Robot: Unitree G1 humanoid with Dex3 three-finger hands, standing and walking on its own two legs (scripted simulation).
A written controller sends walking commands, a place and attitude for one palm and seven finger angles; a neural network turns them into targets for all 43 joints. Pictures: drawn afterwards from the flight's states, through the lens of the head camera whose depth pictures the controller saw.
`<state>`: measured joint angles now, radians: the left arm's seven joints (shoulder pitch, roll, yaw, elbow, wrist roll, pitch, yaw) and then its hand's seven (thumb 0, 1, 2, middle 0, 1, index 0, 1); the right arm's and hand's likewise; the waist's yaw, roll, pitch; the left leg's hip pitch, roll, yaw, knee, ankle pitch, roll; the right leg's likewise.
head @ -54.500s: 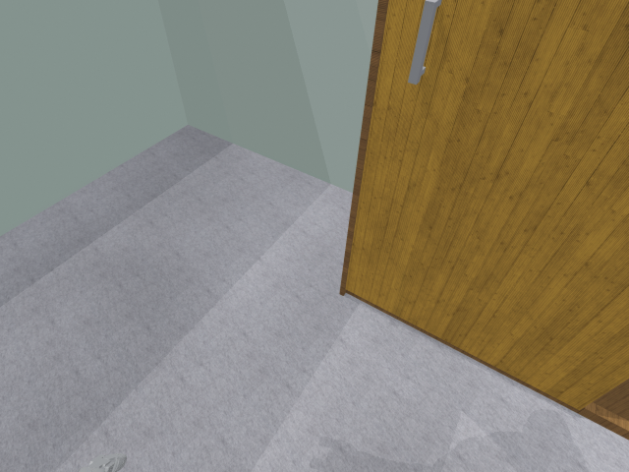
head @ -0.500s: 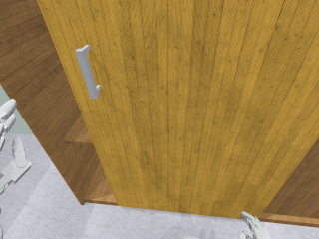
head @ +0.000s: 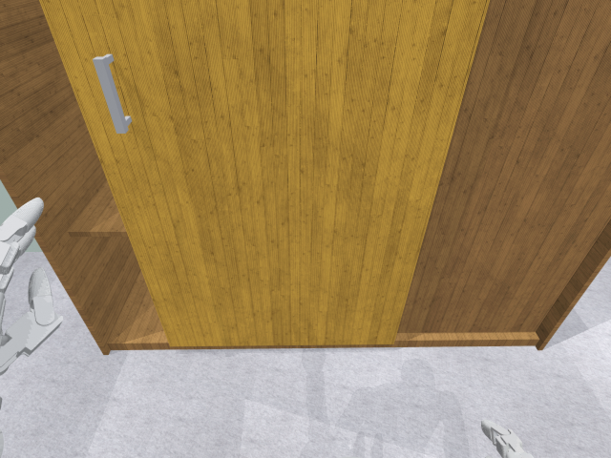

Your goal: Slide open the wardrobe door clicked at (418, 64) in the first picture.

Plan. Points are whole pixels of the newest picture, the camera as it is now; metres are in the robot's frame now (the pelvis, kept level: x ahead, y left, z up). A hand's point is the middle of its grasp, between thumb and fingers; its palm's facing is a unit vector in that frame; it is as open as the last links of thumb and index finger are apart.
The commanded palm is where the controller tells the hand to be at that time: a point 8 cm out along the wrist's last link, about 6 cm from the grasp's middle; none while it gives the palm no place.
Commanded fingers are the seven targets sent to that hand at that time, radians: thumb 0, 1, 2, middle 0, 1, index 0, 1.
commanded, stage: stop stepping back and stand still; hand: left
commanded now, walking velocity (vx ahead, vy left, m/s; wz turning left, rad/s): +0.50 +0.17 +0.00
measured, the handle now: (115, 94) +0.73 +0.40 +0.22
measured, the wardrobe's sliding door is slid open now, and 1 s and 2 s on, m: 0.23 0.23 0.23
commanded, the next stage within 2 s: let the arm hang, fingers relaxed in 1.64 s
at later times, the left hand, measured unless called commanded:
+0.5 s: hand out of the picture +0.03 +0.19 +0.19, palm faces +0.37 -0.78 -0.51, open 7.4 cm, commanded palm -0.03 +0.24 +0.19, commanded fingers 0.00 0.90 0.90 -0.20 -0.30 -0.20 -0.30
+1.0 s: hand out of the picture -0.03 +0.18 +0.19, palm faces +0.43 -0.76 -0.49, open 7.4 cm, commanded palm -0.09 +0.23 +0.19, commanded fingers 0.00 0.90 0.90 -0.20 -0.30 -0.20 -0.30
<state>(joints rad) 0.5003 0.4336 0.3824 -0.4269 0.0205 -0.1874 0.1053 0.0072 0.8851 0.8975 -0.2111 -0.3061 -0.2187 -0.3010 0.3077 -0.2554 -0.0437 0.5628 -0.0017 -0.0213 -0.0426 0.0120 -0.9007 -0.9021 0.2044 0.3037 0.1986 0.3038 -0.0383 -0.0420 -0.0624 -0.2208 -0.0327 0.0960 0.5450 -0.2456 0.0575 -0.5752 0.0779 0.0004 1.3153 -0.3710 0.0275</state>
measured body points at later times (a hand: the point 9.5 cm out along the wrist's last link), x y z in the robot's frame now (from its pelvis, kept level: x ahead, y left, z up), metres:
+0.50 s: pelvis -0.16 -0.04 +0.02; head -0.17 -0.06 +0.47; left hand +0.00 +0.23 +0.22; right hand +0.00 -0.31 -0.06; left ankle -0.15 +0.10 -0.72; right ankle -0.06 -0.14 -0.71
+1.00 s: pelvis -0.20 -0.06 +0.01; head -0.20 -0.07 +0.46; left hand -0.06 +0.22 +0.21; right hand -0.02 -0.30 -0.07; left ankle -0.20 +0.08 -0.73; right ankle -0.13 -0.19 -0.73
